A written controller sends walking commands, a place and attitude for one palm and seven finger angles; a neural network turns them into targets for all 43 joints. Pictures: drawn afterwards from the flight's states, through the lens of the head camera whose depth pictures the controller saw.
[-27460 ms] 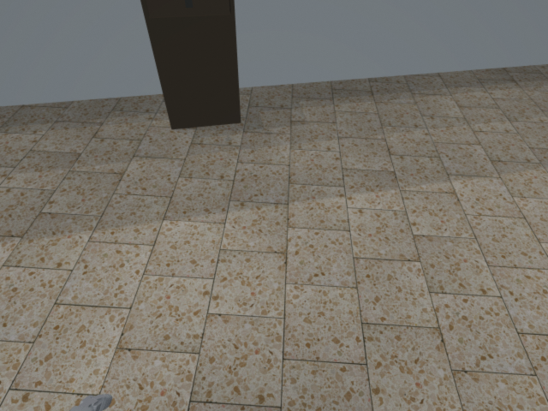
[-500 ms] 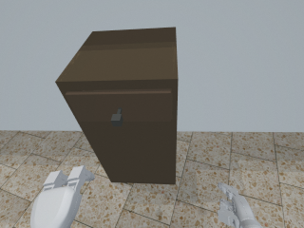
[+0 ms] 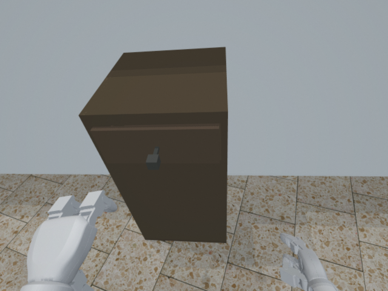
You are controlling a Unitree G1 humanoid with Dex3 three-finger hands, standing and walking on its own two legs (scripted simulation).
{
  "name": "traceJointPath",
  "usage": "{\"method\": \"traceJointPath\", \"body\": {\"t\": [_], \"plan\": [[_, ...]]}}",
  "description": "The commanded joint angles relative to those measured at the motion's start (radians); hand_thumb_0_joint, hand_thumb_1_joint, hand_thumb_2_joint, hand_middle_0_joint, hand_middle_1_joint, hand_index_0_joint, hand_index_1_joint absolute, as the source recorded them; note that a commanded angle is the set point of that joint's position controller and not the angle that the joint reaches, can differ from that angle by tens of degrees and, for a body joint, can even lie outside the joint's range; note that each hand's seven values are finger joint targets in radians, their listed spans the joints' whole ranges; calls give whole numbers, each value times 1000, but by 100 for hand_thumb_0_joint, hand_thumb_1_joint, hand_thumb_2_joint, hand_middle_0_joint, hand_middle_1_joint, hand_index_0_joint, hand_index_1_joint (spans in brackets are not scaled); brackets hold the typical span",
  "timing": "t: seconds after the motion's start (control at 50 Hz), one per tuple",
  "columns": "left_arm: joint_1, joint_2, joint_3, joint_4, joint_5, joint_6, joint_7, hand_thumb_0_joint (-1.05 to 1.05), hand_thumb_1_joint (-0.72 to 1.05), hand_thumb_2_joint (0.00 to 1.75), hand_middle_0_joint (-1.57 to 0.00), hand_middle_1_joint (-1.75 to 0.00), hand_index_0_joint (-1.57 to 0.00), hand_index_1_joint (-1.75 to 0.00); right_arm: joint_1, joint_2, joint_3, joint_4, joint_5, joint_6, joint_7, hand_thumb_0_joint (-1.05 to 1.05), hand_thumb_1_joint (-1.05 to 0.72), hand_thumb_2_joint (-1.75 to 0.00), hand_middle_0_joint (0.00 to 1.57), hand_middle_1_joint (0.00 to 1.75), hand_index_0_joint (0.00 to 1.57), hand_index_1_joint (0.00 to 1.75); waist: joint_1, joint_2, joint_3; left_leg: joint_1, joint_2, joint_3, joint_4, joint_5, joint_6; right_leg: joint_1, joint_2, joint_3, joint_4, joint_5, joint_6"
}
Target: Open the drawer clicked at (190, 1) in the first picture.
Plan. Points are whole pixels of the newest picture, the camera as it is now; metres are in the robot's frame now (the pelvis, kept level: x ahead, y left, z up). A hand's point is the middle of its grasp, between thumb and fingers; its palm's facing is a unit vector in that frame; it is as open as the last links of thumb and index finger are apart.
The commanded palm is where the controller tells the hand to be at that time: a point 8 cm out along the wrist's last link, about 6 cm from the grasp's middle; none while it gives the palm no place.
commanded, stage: lift the hand off the handle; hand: left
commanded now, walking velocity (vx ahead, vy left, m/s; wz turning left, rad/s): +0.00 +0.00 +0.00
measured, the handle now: (154, 157) +0.48 +0.21 -0.03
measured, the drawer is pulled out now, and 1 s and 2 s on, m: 0.02 0.02 0.02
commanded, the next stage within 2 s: draw the hand back to the body in 0.14 s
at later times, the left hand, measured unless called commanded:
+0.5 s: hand (69, 245) +0.15 +0.22 +0.13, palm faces +0.16 -0.12 -0.98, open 13.8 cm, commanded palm +0.10 +0.22 +0.18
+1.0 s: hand (65, 241) +0.15 +0.22 +0.15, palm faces +0.29 -0.83 -0.48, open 13.6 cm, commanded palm +0.10 +0.26 +0.19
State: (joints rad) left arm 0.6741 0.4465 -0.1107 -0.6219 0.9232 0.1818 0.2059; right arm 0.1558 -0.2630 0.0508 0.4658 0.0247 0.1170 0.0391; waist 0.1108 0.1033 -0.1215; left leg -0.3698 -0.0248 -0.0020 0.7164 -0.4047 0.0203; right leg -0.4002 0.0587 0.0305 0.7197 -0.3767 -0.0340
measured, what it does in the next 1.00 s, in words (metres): stands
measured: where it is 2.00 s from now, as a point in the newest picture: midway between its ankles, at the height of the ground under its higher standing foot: outside the picture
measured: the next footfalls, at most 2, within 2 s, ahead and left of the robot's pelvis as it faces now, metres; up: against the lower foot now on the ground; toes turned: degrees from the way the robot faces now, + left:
none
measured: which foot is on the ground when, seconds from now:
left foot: down 0.00-1.00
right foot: down 0.00-1.00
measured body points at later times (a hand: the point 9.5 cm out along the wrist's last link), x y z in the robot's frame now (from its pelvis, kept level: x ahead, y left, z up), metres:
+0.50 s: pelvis -0.02 +0.00 +0.01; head -0.04 -0.04 +0.46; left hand +0.13 +0.22 +0.18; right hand +0.21 -0.19 -0.06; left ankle -0.02 +0.11 -0.72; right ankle +0.00 -0.10 -0.72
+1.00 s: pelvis -0.02 +0.01 +0.02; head -0.04 -0.01 +0.47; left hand +0.13 +0.26 +0.17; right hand +0.20 -0.18 -0.04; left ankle -0.02 +0.11 -0.72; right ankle +0.00 -0.10 -0.72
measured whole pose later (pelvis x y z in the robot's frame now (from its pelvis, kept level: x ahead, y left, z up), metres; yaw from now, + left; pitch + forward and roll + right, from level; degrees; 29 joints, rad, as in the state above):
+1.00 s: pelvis -0.02 +0.01 +0.02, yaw +2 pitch -4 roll -1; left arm 0.58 0.33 0.14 -0.53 0.09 -0.04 0.10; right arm 0.16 -0.20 0.06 0.53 0.01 -0.08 -0.08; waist 0.06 0.05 0.04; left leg -0.16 -0.03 -0.04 0.53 -0.28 0.03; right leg -0.16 0.05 0.00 0.48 -0.25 -0.03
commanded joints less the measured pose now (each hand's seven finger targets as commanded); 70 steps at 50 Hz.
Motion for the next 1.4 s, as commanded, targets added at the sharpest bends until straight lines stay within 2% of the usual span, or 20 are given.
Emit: {"method": "traceJointPath", "body": {"t": [0.0, 0.14, 0.24, 0.26, 0.32, 0.34, 0.42, 0.5, 0.58, 0.82, 0.84, 0.86, 0.88, 0.92, 0.94, 1.04, 1.08, 1.12, 1.28, 1.38], "plan": [[-54, 139, 146, -256, 8, -8, 37, 0, -50, 30, -30, -120, -30, -120, -186, -76, -39, -183, 3, -51, 0, 0, -90, -90, 20, 30, 20, 30, 5, -54, -59, 67, 44, 18, -100, 343, 9, 76, -49, -12, -158, 254, 26], [-68, 91, 93, -188, -15, 21, -35, 0, -50, 30, -30, -120, -30, -120, -195, -72, -30, -173, 8, -38, 10, 0, -90, -90, 20, 30, 20, 30, -8, -130, 8, 59, 41, 29, -151, 287, 15, 94, -47, -40, -196, 186, 38], [-179, 134, 111, -188, 26, -5, -35, 0, -50, 30, -30, -120, -30, -120, -200, -70, -23, -171, -3, -43, -3, 0, -90, -90, 20, 30, 20, 30, 1, -104, -15, 92, 39, 35, -165, 241, 14, 81, -51, -23, -234, 69, 32], [-200, 135, 111, -194, 21, -18, -30, 0, -50, 30, -30, -120, -30, -120, -207, -73, -33, -162, -2, -40, -10, 0, -90, -90, 20, 30, 20, 30, -1, -59, -4, 100, 42, 30, -173, 240, 13, 85, -46, -19, -247, 81, 26], [-198, 195, 187, -186, 28, -32, -10, 0, -50, 30, -30, -120, -30, -120, -224, -77, -32, -161, -3, -56, -16, 0, -90, -90, 20, 30, 20, 30, 13, -41, -18, 117, 41, 21, -174, 245, 5, 94, -39, -1, -260, 77, 18], [-187, 165, 166, -179, 35, -39, -8, 0, -50, 30, -30, -120, -30, -120, -200, -67, -27, -156, -10, -64, -12, 0, -90, -90, 20, 30, 20, 30, 16, -56, -36, 120, 34, 28, -170, 259, 7, 97, -48, -14, -252, 73, 20], [-154, 186, 225, -133, -8, -25, -18, 0, -50, 30, -30, -120, -30, -120, -235, -77, -37, -138, 4, -58, -17, 0, -90, -90, 20, 30, 20, 30, 12, -53, 2, 107, 35, 21, -201, 266, 3, 147, -35, -12, -273, 147, 23], [-190, 165, 194, -104, -27, -6, -54, 0, -50, 30, -30, -120, -30, -120, -236, -78, -37, -124, 2, -50, -21, 0, -90, -90, 20, 30, 20, 30, 0, -65, 51, 96, 29, 25, -236, 246, 7, 153, -39, -30, -282, 137, 29], [-176, 187, 210, -112, -40, -13, -80, 0, -50, 30, -30, -120, -30, -120, -227, -85, -35, -130, 0, -55, -33, 0, -90, -90, 20, 30, 20, 30, 6, -107, 15, 111, 25, 27, -247, 255, 12, 193, -45, -32, -292, 148, 36], [-197, 238, 302, -105, -42, -85, -50, 0, -50, 30, -30, -120, -30, -120, -227, -92, -42, -115, -6, -82, -56, 0, -90, -90, 20, 30, 20, 30, 14, -40, 30, 148, 23, 10, -256, 249, 3, 168, -34, -34, -324, 118, 24], [-190, -155, 232, -81, -802, -177, -86, 0, -47, 32, -30, -118, -30, -118, -162, 12, -39, -148, -2, -163, -79, 0, -90, -90, 20, 30, 20, 30, -103, -217, 147, 211, 37, -30, -259, 171, 30, 184, -13, -76, -335, 122, 23], [-144, -14, 317, -53, -839, -232, -91, 0, -43, 33, -29, -115, -29, -115, -146, -29, -42, -123, -8, -212, -97, 0, -90, -90, 20, 30, 20, 30, -80, -257, 133, 200, 53, -31, -275, 135, 30, 194, -26, -64, -332, 86, 28], [-125, 10, 348, -51, -847, -254, -87, 0, -40, 34, -29, -113, -29, -113, -165, -30, -39, -114, -9, -233, -107, 0, -90, -90, 20, 30, 20, 30, -66, -151, 146, 208, 43, -21, -286, 112, 23, 185, -22, -53, -353, 55, 24], [-174, 64, 433, -151, -928, -303, -74, 0, -32, 37, -29, -109, -29, -109, -158, -38, -35, -94, -17, -256, -136, 0, -90, -90, 20, 30, 20, 30, -55, -100, 96, 217, 34, -26, -298, 142, 12, 223, -44, -54, -378, 70, 28], [-210, 59, 425, -198, -930, -331, -66, 0, -29, 39, -29, -107, -29, -107, -136, -30, -28, -94, -21, -280, -139, 0, -90, -90, 20, 30, 20, 30, -54, -50, 41, 231, 29, -26, -307, 162, 7, 259, -54, -52, -371, 84, 26], [-197, 3, 393, -164, -947, -362, -65, 0, -12, 47, -27, -95, -27, -95, -91, -26, -24, -49, -28, -333, -131, 0, -90, -90, 20, 30, 20, 30, -60, 72, 108, 203, 28, -39, -341, 242, -15, 276, -47, -68, -365, 170, 6], [-195, -11, 395, -128, -953, -366, -73, 0, -5, 50, -27, -91, -27, -91, -85, -28, -27, -33, -30, -341, -122, 0, -90, -90, 20, 30, 20, 30, -58, 35, 127, 188, 32, -47, -348, 290, -21, 290, -43, -76, -355, 213, 3], [-172, -3, 419, -76, -959, -361, -80, 0, 2, 52, -26, -86, -26, -86, -93, -36, -40, -23, -31, -339, -119, 0, -90, -90, 20, 30, 20, 30, -51, -65, 128, 189, 34, -42, -348, 334, -17, 305, -38, -78, -363, 258, 5], [-168, 13, 466, -97, -974, -366, -92, 0, 31, 64, -24, -68, -24, -68, -90, -40, -53, -16, -28, -315, -111, 0, -90, -90, 20, 30, 20, 30, -45, -56, 24, 227, 35, -33, -340, 463, -24, 368, -48, -73, -341, 378, 8], [-190, 31, 491, -101, -977, -359, -85, 0, 48, 72, -23, -57, -23, -57, -90, -37, -54, -9, -24, -307, -116, 0, -90, -90, 20, 30, 20, 30, -51, -26, 35, 237, 32, -30, -341, 466, -28, 352, -47, -72, -353, 377, 10]]}}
